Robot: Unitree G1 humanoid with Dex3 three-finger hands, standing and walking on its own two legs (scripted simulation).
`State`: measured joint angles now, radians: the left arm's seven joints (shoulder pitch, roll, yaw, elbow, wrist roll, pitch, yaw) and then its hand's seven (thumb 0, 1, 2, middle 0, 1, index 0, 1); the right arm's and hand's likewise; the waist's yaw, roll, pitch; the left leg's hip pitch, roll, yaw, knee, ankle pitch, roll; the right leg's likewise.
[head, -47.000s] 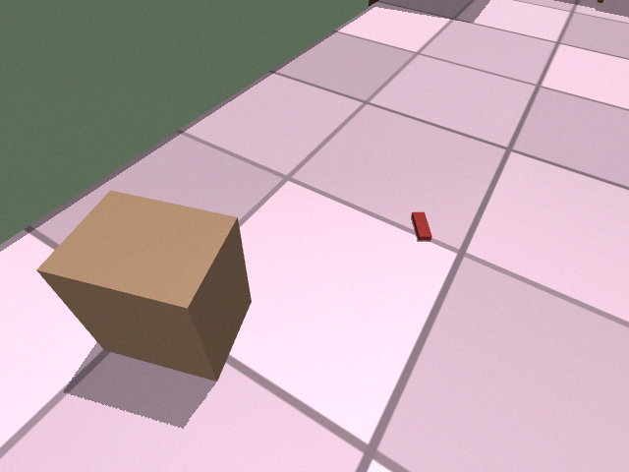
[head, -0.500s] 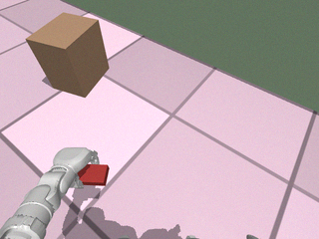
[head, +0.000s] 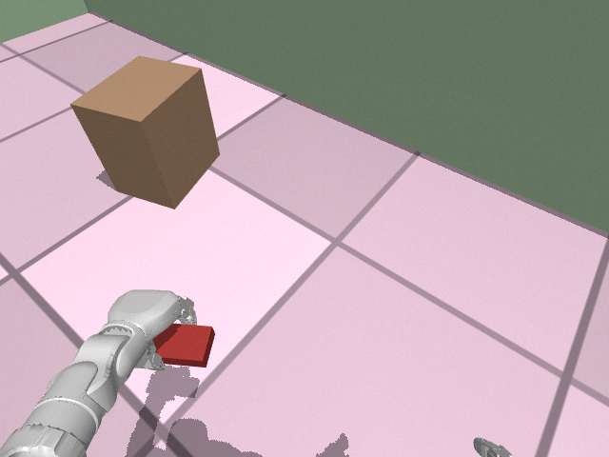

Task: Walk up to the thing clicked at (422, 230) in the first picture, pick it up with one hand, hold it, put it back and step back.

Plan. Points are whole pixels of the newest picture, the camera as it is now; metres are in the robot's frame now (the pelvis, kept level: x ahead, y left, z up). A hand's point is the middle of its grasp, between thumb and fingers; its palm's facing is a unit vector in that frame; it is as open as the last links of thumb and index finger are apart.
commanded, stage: hold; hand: left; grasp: from above
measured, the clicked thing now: (161, 342) +0.31 +0.23 -0.09
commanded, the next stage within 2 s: crouch in 1.38 s
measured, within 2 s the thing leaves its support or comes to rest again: neither
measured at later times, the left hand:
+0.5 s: hand (147, 357) +0.27 +0.22 -0.03, palm faces -0.47 -0.02 -0.88, open 8.5 cm
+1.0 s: hand (146, 362) +0.26 +0.21 -0.02, palm faces -0.47 -0.02 -0.88, open 8.4 cm
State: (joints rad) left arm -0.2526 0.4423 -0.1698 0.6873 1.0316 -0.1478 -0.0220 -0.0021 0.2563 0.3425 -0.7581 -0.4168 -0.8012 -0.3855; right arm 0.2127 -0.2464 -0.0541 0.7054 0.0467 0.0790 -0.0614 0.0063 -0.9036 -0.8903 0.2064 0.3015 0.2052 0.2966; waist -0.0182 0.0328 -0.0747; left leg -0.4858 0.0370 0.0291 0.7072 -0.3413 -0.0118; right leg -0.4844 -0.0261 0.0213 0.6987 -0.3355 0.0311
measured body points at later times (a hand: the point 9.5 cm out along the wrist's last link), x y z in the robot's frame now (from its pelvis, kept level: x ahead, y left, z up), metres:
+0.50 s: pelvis -0.02 +0.00 +0.01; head -0.01 -0.02 +0.45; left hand +0.29 +0.22 +0.02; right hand +0.12 -0.26 -0.11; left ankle +0.01 +0.13 -0.72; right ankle +0.01 -0.14 -0.72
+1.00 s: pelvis -0.03 -0.01 +0.01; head -0.02 -0.03 +0.46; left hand +0.28 +0.21 +0.03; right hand +0.12 -0.26 -0.10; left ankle +0.01 +0.13 -0.72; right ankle +0.01 -0.14 -0.72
